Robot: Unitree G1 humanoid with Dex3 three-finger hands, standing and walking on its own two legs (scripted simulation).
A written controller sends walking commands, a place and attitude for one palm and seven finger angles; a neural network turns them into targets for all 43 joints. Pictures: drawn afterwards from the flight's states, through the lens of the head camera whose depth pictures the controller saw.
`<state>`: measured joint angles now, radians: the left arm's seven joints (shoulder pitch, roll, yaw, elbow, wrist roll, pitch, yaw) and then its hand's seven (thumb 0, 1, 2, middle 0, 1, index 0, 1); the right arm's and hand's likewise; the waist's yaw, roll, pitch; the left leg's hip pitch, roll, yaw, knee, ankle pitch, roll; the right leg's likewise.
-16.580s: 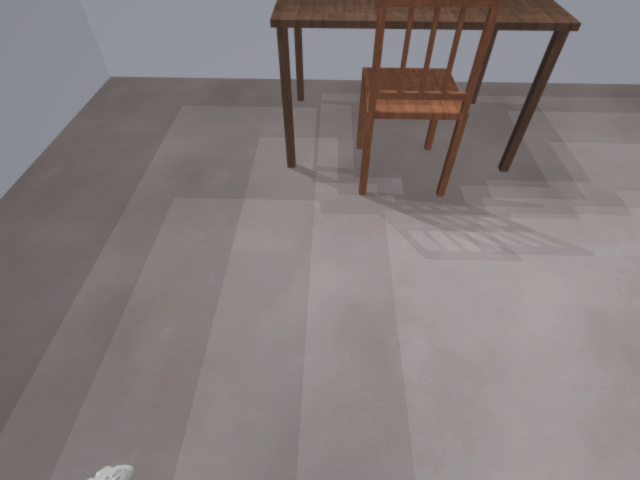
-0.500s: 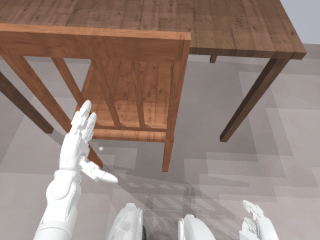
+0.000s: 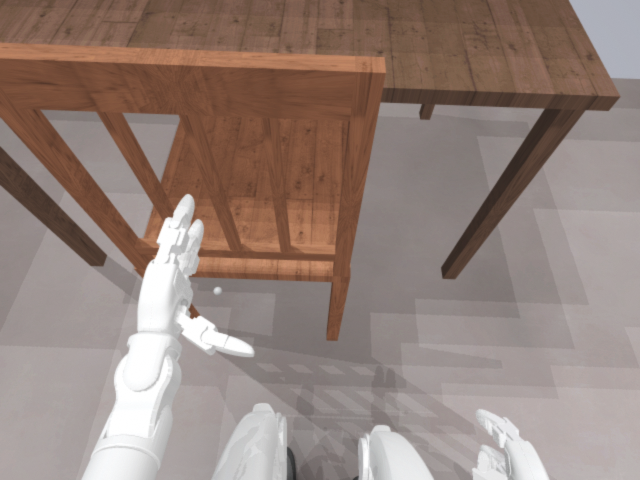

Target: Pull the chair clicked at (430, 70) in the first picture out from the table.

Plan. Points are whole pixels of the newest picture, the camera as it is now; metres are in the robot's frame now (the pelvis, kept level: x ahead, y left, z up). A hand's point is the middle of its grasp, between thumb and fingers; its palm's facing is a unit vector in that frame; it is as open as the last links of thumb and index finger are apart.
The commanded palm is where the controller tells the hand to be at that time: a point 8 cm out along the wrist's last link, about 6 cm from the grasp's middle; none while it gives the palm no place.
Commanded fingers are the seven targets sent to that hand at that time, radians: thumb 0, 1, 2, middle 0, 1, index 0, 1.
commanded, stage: aim the fingers beside a spindle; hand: left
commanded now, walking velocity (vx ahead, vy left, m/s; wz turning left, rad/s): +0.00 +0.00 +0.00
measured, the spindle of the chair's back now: (217, 193) +0.48 +0.16 +0.02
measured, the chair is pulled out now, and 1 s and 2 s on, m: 0.00 0.00 0.00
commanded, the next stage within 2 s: push the fingers through the gap in 0.28 s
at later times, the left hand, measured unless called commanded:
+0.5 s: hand (211, 292) +0.33 +0.14 +0.02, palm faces -0.02 -1.00 -0.04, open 16.9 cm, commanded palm +0.32 +0.20 +0.02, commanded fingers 0.00 -0.50 0.30 -0.06 -0.08 -0.06 -0.08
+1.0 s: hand (218, 246) +0.40 +0.15 +0.02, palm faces -0.02 -1.00 -0.03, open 16.9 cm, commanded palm +0.38 +0.19 +0.02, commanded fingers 0.00 -0.50 0.30 -0.06 -0.08 -0.06 -0.08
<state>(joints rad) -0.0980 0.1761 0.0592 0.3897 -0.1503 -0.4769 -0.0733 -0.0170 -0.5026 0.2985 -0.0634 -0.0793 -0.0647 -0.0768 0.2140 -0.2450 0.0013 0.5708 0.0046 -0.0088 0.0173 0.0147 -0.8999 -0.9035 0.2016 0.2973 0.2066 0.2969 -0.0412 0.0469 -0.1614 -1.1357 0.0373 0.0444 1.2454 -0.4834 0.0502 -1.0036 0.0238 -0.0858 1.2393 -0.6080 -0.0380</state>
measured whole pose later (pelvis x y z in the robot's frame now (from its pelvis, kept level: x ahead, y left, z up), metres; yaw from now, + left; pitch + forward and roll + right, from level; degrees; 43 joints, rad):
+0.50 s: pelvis +0.00 -0.01 +0.00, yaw +0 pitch +21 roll -3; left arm -0.10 0.20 0.08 0.41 -0.17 -0.49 -0.11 -0.02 -0.50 0.30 -0.06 -0.08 -0.06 -0.08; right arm 0.20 -0.25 0.00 0.58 0.01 -0.02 0.01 0.01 -0.90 -0.90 0.20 0.30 0.21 0.30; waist -0.04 0.04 -0.16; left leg -1.14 0.04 0.03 1.25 -0.49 0.04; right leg -1.00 0.03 -0.10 1.24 -0.61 -0.05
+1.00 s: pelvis +0.00 +0.00 +0.00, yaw +0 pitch +23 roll -3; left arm -0.36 0.22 0.15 0.63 -0.15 -0.48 -0.09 -0.02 -0.50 0.30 -0.06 -0.08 -0.06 -0.08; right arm 0.24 -0.26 0.00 0.62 0.00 0.00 0.02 0.01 -0.90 -0.90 0.20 0.30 0.21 0.30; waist -0.08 0.05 -0.16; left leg -1.18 0.04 0.04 1.26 -0.49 0.05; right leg -1.04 0.03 -0.09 1.24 -0.60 -0.04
